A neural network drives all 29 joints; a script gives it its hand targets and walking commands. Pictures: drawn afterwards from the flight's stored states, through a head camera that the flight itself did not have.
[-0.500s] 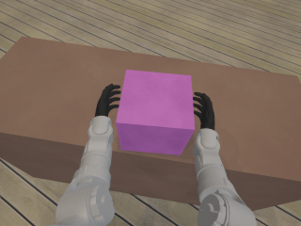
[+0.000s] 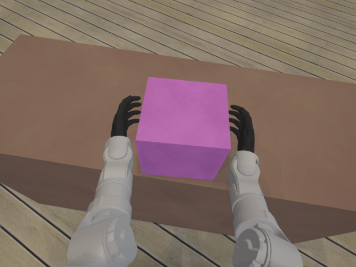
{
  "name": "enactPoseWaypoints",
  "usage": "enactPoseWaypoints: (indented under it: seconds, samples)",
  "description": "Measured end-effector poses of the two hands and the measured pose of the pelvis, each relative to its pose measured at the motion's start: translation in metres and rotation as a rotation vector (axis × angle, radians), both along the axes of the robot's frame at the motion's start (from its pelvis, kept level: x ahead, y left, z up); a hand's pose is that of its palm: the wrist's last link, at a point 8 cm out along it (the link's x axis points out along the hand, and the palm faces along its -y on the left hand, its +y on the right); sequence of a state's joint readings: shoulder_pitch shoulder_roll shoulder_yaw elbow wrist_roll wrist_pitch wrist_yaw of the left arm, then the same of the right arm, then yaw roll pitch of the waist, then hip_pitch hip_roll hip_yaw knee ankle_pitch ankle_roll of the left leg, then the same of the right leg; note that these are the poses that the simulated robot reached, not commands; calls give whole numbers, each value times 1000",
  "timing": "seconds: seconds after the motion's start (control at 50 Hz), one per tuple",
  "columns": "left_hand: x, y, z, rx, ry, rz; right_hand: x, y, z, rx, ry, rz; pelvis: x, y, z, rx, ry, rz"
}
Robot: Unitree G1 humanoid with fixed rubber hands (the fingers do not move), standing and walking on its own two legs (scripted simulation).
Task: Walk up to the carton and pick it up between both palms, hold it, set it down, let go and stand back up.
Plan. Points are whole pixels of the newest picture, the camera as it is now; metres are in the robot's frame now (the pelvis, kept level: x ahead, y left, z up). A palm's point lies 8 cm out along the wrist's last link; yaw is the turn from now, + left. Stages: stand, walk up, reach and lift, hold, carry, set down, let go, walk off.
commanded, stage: set down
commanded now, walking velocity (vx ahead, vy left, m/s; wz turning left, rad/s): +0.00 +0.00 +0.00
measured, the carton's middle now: (182, 131) +0.44 -0.01 -0.02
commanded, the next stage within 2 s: none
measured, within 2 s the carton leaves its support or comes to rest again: neither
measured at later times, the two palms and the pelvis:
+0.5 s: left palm (108, 129) +0.41 +0.17 +0.02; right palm (246, 136) +0.41 -0.16 +0.02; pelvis -0.01 +0.01 -0.02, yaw -1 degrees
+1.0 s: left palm (97, 111) +0.42 +0.18 +0.08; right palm (273, 120) +0.41 -0.20 +0.08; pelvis -0.04 +0.00 -0.03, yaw +0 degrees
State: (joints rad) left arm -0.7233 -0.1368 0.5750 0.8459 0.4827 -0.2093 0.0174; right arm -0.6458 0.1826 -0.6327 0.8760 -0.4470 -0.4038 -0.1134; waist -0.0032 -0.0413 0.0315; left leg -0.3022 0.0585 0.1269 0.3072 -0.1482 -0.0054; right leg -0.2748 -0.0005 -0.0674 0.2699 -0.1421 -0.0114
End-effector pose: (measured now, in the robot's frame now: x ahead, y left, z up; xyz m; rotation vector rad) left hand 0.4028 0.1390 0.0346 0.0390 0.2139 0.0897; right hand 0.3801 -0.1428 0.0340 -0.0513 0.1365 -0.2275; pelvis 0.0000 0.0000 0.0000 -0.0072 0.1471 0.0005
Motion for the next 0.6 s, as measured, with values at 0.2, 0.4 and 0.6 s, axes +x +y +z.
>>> enactPoseWaypoints:
  seconds: [0.2, 0.4, 0.6]
  samples:
    - [1, 2, -3, 13, 6, -21, 3, -4, 0, -13, 18, 52, -1, 2, -1, 1, -7, -20]
    - [8, 16, -15, -12, 53, -1, 20, -8, -13, 40, 129, 81, -8, 8, -16, -17, 141, -27]
    - [5, 52, -10, 29, 52, 20, 26, -34, -6, 31, 119, 58, -20, 9, -30, -26, 198, -1]
